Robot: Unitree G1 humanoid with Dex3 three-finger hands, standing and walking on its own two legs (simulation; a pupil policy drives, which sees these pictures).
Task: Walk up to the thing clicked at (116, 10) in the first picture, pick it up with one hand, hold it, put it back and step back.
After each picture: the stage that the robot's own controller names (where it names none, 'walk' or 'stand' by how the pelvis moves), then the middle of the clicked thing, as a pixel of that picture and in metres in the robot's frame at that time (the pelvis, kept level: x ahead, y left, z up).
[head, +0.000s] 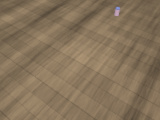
stand; (117, 11) +2.11 -0.57 -0.72
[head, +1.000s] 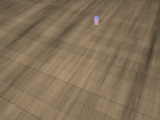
walk; (96, 20) +2.03 -0.11 -0.69
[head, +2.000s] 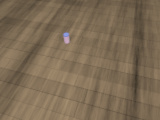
walk; (66, 38) +1.43 +0.23 -0.71
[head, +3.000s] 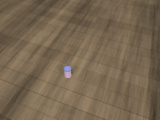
walk; (67, 72) +0.92 +0.18 -0.71
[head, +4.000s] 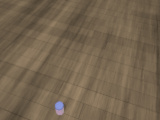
walk; (59, 108) +0.54 +0.17 -0.70
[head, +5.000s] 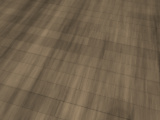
stand; out of the picture +0.32 +0.18 -0.70
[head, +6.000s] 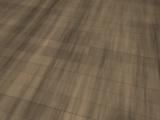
stand; out of the picture +0.30 +0.19 -0.72
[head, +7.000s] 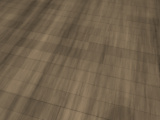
stand; out of the picture +0.29 +0.19 -0.72
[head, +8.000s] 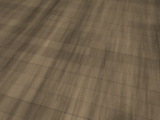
stand; out of the picture +0.29 +0.18 -0.73
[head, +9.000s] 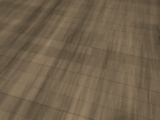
stand; out of the picture +0.29 +0.18 -0.73
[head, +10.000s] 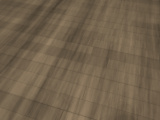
stand; out of the picture +0.30 +0.18 -0.73
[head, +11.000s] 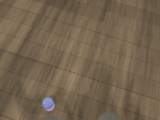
go down; (48, 104) +0.35 +0.16 -0.56
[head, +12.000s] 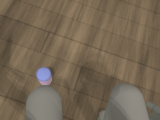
go down; (44, 76) +0.41 +0.17 -0.34
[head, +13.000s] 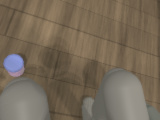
close in; (15, 66) +0.40 +0.19 -0.26
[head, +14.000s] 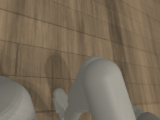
close; out of the picture +0.40 +0.22 -0.23
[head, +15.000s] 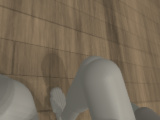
lift; out of the picture +0.40 +0.23 -0.23
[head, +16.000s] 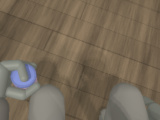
lift; (25, 81) +0.32 +0.20 -0.07
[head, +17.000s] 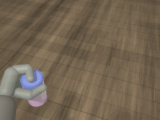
hold; (34, 88) +0.32 +0.17 +0.04
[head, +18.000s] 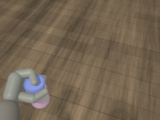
hold; (37, 92) +0.32 +0.17 +0.00
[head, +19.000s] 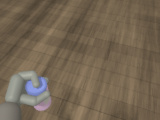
hold; (39, 94) +0.32 +0.16 +0.00
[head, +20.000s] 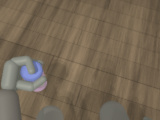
crouch; (35, 77) +0.37 +0.17 -0.08
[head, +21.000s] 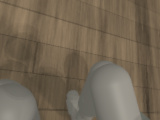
lower; out of the picture +0.41 +0.23 -0.21
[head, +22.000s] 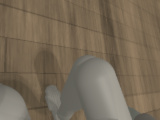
lower; out of the picture +0.43 +0.25 -0.23
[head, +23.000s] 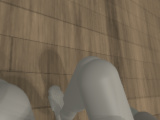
lower; out of the picture +0.42 +0.25 -0.24
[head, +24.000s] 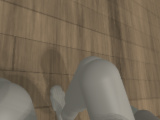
lower; out of the picture +0.42 +0.24 -0.24
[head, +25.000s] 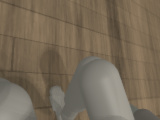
lower; out of the picture +0.42 +0.24 -0.24
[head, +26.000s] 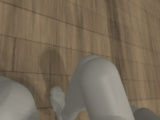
open; out of the picture +0.40 +0.21 -0.24
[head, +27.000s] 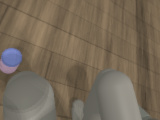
stand; (10, 61) +0.41 +0.19 -0.25
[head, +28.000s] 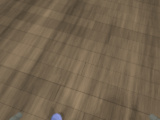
stand; out of the picture +0.36 +0.15 -0.61
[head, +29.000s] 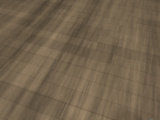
stand; out of the picture +0.35 +0.15 -0.67
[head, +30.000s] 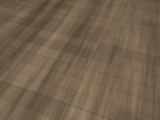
stand; out of the picture +0.34 +0.14 -0.67
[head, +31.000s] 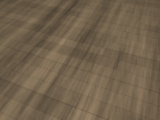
stand; out of the picture +0.36 +0.14 -0.72
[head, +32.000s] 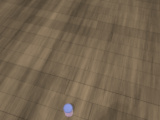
walk; (68, 110) +0.44 +0.11 -0.70
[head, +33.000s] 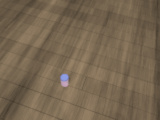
walk; (64, 80) +0.68 +0.12 -0.70
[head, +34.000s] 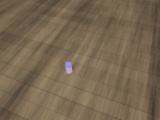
stand; (68, 67) +0.98 +0.18 -0.70
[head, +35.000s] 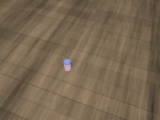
stand; (67, 65) +0.95 +0.14 -0.71
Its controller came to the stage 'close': yes
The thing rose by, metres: 0.72
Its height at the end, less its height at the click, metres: +0.00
